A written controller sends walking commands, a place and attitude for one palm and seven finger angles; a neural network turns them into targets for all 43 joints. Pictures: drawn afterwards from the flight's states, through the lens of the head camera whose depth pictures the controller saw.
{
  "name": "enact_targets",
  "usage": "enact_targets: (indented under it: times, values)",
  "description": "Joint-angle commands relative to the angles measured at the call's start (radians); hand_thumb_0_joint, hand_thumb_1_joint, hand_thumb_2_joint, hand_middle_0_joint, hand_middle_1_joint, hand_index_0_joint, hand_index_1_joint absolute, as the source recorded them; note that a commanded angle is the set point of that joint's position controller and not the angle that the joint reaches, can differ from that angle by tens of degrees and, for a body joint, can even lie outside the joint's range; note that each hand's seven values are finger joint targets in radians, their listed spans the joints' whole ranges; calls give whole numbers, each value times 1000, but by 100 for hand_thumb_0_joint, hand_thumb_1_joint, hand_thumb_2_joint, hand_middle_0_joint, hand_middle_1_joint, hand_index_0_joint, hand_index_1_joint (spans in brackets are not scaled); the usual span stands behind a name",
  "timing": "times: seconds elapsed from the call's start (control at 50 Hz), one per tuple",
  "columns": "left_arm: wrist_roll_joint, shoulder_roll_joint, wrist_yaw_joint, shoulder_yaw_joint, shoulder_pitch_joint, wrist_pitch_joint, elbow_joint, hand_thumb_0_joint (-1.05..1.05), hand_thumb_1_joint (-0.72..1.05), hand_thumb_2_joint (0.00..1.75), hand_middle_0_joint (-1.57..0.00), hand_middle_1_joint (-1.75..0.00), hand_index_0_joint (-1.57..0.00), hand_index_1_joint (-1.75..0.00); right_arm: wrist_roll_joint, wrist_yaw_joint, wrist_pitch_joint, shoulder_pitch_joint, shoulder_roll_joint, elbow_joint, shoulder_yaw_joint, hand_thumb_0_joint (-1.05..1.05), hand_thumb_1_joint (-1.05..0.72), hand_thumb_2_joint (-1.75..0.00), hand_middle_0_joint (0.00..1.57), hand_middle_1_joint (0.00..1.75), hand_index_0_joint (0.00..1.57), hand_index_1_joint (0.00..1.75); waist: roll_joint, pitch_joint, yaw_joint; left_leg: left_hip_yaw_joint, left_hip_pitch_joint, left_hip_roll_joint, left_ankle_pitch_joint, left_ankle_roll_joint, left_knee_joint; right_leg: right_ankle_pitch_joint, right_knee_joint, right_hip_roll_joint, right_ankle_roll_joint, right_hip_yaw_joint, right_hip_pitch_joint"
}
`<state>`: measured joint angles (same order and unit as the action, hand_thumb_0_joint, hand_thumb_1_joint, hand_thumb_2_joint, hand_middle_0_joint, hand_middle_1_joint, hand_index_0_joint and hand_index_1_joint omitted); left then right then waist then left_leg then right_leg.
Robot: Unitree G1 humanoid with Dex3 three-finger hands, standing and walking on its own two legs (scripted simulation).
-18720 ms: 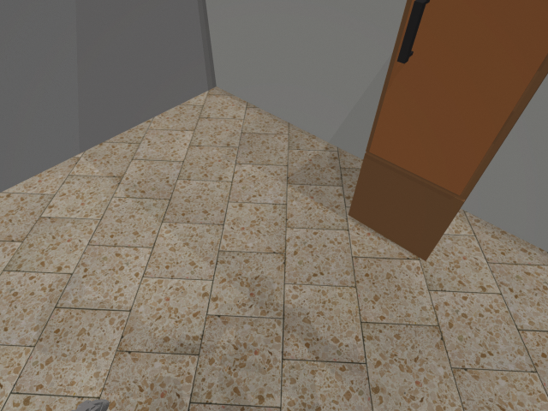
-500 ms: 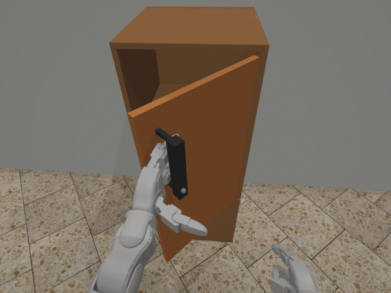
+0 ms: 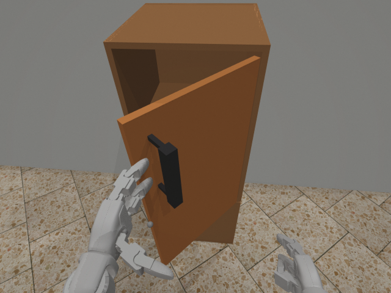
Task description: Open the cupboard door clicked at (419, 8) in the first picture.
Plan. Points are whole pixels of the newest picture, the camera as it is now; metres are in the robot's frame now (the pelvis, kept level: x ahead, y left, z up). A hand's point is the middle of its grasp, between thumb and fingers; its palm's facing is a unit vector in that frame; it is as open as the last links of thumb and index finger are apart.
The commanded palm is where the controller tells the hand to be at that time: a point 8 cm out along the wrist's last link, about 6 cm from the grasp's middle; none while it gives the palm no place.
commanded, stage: slide the hand sideways off the handle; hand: left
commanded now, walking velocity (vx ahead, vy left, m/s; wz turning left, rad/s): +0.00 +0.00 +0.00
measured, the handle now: (164, 172) +0.31 +0.09 +0.13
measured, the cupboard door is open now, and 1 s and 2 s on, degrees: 49 49 49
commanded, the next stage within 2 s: draw the hand back to the body in 0.34 s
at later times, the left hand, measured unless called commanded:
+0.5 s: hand (124, 247) +0.16 +0.13 +0.12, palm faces -0.03 -1.00 -0.04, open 16.3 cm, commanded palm +0.13 +0.19 +0.13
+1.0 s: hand (85, 232) +0.17 +0.19 +0.14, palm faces +0.07 -0.98 -0.18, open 16.0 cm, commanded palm +0.13 +0.24 +0.15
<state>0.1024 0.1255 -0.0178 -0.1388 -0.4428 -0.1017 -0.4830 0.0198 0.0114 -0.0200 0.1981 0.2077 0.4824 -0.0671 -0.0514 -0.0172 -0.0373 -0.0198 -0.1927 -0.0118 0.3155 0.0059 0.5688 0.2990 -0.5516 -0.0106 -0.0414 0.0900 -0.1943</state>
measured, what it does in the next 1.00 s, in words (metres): stands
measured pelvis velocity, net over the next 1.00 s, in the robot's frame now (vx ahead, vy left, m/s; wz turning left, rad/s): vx -0.01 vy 0.01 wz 0.02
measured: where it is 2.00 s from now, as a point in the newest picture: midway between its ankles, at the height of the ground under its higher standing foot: outside the picture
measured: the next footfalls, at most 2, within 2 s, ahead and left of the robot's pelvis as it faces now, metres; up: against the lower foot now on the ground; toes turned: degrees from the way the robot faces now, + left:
none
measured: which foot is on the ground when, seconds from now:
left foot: down 0.00-1.00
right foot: down 0.00-1.00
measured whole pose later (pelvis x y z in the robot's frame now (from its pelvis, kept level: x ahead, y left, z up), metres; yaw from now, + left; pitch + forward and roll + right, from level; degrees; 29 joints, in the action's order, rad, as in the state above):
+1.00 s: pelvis -0.01 +0.01 +0.00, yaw +1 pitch -4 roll -1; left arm 0.20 0.28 -0.14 0.14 -0.50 -0.07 -0.52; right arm 0.03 0.07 -0.23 0.23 0.23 0.56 -0.08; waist -0.05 -0.02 -0.06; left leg 0.00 -0.22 -0.01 0.32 0.02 0.61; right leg 0.29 -0.55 0.00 -0.03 0.11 -0.20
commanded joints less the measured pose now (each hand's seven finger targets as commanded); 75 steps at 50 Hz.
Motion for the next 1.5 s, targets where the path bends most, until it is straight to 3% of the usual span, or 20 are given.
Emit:
enact_targets:
  times: [0.0,0.06,0.18,0.3,0.42,0.46,0.48,0.56,0.62,0.66,0.82,0.92,0.94,0.96,0.98,1.02,1.12,1.32,1.42,1.48]
  values:
    - [30,44,-22,74,71,89,-272,0,-50,30,-15,-30,-15,-30,0,17,-88,-134,80,-180,37,0,-90,-90,20,30,20,30,83,-73,0,29,-9,15,-180,30,-51,-197,90,13,22,-51,-10]
    - [49,70,-46,118,2,103,-274,0,-50,30,-15,-30,-15,-30,2,23,-108,-120,84,-175,38,0,-90,-90,20,30,20,30,54,-68,-7,25,-24,18,-183,29,-33,-195,90,15,21,-58,-14]
    - [88,106,-91,182,-94,140,-295,0,-50,30,-15,-30,-15,-30,8,30,-152,-96,94,-170,46,0,-90,-90,20,30,20,30,71,-68,-8,29,-56,17,-184,27,-10,-213,73,18,28,-64,-26]
    - [116,91,-138,161,-131,181,-335,0,-50,30,-15,-30,-15,-30,12,32,-207,-82,103,-173,52,0,-90,-90,20,30,20,30,60,-68,2,38,-73,21,-177,30,17,-208,49,18,33,-57,-60]
    - [102,101,-125,162,-95,196,-311,0,-50,30,-15,-30,-15,-30,13,38,-245,-71,105,-162,54,0,-90,-90,20,30,20,30,59,-45,1,47,-101,22,-100,28,30,-58,60,24,29,-68,-105]
    - [92,143,-111,200,-77,191,-297,0,-50,30,-15,-30,-15,-30,12,43,-246,-72,105,-153,55,0,-90,-90,20,30,20,30,68,-40,-6,50,-107,19,-85,27,24,-25,65,24,26,-68,-103]
    - [94,139,-108,203,-70,188,-315,0,-50,30,-15,-30,-15,-30,12,44,-248,-82,103,-158,51,0,-90,-90,20,30,20,30,45,-55,-11,52,-100,20,-87,27,17,-31,60,26,25,-65,-94]
    - [118,162,-115,263,-76,157,-271,0,-50,30,-15,-30,-15,-30,15,52,-247,-92,99,-142,47,0,-90,-90,20,30,20,30,73,-61,-21,53,-106,17,-99,26,7,-51,66,21,25,-60,-66]
    - [137,155,-137,253,-25,137,-296,0,-50,30,-15,-30,-15,-30,20,53,-252,-106,105,-144,37,0,-90,-90,20,30,20,30,21,-41,-14,55,-96,17,-89,23,-14,-50,68,18,24,-47,-72]
    - [149,175,-148,285,-24,119,-260,0,-50,30,-15,-30,-15,-30,22,57,-256,-108,109,-132,38,0,-90,-90,20,30,20,30,53,-36,-16,58,-96,14,-81,24,-14,-27,87,17,26,-55,-69]
    - [173,216,-170,351,49,79,-258,0,-50,30,-15,-30,-15,-30,26,68,-270,-111,116,-116,33,0,-90,-90,20,30,20,30,21,-41,-20,65,-66,16,-84,21,-48,-33,101,11,25,-40,-53]
    - [192,242,-194,395,52,62,-258,0,-32,37,-16,-30,-16,-30,30,68,-276,-117,121,-109,34,0,-90,-90,20,30,20,30,19,-71,-24,68,-44,16,-131,19,-65,-104,95,3,24,-26,-23]
    - [31,350,-46,404,74,143,-341,0,-29,39,-16,-30,-16,-30,0,81,-269,-130,105,-107,33,0,-90,-90,20,30,20,30,25,-16,-43,62,-65,9,-116,20,-96,-90,143,11,16,-59,3]
    - [13,292,16,387,2,155,-267,0,-26,40,-16,-30,-16,-30,-10,86,-266,-124,97,-88,32,0,-90,-90,20,30,20,30,14,44,-34,54,-64,9,-87,14,-104,-48,173,19,11,-66,-24]
    - [-7,249,46,342,-11,171,-269,0,-22,42,-16,-30,-16,-30,-15,81,-256,-118,99,-81,31,0,-90,-90,20,30,20,30,-10,39,-26,59,-44,7,-91,14,-122,-51,172,22,10,-60,-9]
    - [-30,238,82,329,-47,198,-264,0,-15,45,-16,-30,-16,-30,-21,71,-240,-115,100,-75,37,0,-90,-90,20,30,20,30,-17,9,-25,57,-15,-1,-126,14,-149,-91,165,21,10,-51,33]
    - [-61,274,128,367,-33,240,-243,0,2,52,-17,-30,-17,-30,-27,72,-210,-124,106,-57,51,0,-90,-90,20,30,20,30,28,-7,-22,51,40,-8,-154,20,-187,-107,199,21,12,-58,73]
    - [-66,318,154,451,-13,258,-208,0,37,68,-18,-30,-18,-30,-28,72,-170,-142,109,-23,62,0,-90,-90,20,30,20,30,-33,-32,-33,50,94,-9,-281,10,-217,-215,209,22,8,-57,143]
    - [-55,344,154,507,-2,254,-150,0,55,75,-19,-30,-19,-30,-26,71,-144,-148,111,-17,70,0,-90,-90,20,30,20,30,42,-8,-36,44,87,-12,-290,13,-225,-231,221,18,12,-59,146]
    - [-53,355,156,530,32,255,-140,0,65,80,-19,-30,-19,-30,-25,72,-135,-149,110,-10,70,0,-90,-90,20,30,20,30,-5,-3,-34,42,94,-11,-296,9,-229,-232,226,20,10,-60,146]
